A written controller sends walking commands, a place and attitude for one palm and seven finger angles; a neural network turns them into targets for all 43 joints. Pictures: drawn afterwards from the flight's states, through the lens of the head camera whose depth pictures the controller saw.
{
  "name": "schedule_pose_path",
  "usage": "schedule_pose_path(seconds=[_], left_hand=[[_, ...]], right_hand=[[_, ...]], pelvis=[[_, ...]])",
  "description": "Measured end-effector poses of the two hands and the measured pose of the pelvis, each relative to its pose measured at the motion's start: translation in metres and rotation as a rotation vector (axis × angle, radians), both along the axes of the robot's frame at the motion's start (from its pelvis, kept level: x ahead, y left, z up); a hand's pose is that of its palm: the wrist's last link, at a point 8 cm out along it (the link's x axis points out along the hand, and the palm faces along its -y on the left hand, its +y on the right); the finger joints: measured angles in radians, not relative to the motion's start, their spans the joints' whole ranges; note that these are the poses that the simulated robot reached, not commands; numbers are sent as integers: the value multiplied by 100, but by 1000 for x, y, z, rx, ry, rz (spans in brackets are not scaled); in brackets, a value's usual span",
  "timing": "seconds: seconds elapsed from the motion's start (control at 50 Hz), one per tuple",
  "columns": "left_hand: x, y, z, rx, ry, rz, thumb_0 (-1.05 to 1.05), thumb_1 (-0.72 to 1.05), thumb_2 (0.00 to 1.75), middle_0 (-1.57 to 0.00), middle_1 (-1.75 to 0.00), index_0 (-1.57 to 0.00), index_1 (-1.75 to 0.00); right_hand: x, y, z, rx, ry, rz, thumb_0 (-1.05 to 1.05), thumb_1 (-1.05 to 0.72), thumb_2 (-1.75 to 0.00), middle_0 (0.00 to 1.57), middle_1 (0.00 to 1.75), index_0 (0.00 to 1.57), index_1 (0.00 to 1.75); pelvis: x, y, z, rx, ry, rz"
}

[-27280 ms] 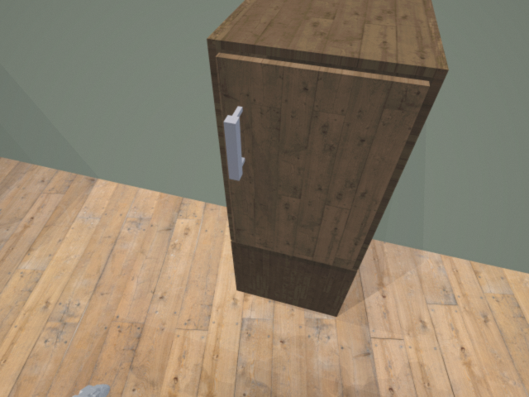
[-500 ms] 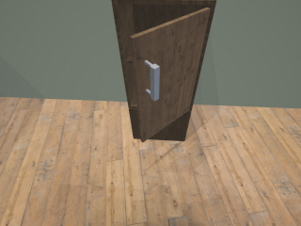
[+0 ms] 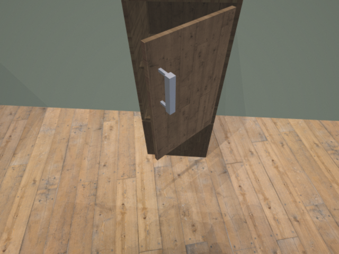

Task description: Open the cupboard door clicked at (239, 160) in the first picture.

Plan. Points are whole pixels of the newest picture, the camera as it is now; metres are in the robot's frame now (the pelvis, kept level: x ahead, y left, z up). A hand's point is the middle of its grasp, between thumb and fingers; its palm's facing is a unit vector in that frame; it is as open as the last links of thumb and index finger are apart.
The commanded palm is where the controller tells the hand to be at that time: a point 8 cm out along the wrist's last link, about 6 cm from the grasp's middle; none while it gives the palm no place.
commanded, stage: look to check the result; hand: left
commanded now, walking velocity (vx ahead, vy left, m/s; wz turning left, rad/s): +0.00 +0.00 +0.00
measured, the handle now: (166, 91) +0.58 +0.05 +0.04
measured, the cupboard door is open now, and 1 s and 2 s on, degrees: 43 43 43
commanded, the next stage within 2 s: walk to a spot facing it in 0.34 s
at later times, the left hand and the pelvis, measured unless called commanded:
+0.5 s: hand out of the picture +0.05 +0.19 -0.17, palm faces +0.00 -0.97 -0.25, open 7.4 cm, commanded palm none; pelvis +0.02 -0.01 +0.00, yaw +0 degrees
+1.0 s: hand out of the picture +0.12 +0.18 -0.17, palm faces -0.18 -0.95 -0.24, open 7.4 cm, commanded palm none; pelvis +0.01 -0.01 -0.01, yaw -13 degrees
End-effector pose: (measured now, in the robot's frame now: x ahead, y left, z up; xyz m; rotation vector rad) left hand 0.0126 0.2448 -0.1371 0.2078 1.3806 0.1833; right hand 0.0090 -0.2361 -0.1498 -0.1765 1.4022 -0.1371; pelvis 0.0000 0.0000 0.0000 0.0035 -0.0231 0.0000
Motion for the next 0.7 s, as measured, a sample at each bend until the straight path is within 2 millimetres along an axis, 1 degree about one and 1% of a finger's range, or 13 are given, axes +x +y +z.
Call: schedule_pose_path(seconds=[0.1,0.18,0.36,0.5,0.6,0.7], left_hand=[[-1,1,1,8,13,4,1,90,90,-20,-30,-20,-30],[3,-1,2,8,10,2,1,90,90,-20,-30,-20,-30],[21,-7,1,0,-20,-10,1,90,90,-20,-30,-20,-30],[34,-9,1,-2,-43,-18,1,90,90,-20,-30,-20,-30],[39,-12,-2,-6,-32,-27,1,90,90,-20,-30,-20,-30],[42,-12,-9,-21,-3,-56,1,90,90,-20,-30,-20,-30]], right_hand=[[6,-4,0,-2,0,5,0,-91,-90,20,30,20,30],[12,-6,0,-5,-8,8,0,-91,-90,20,30,20,30],[26,-11,2,-11,-28,12,0,-91,-90,20,30,20,30],[32,-13,3,-15,-35,9,0,-91,-90,20,30,20,30],[30,-11,1,-20,-43,-28,0,-91,-90,20,30,20,30],[19,-8,-2,-29,-52,-101,0,-91,-90,20,30,20,30]], pelvis=[[3,-2,0,0,1,0],[6,-4,0,0,2,-1],[12,-6,1,1,6,-2],[17,-8,1,2,8,-5],[18,-8,-1,0,13,-41],[16,-5,-7,-7,16,-89]])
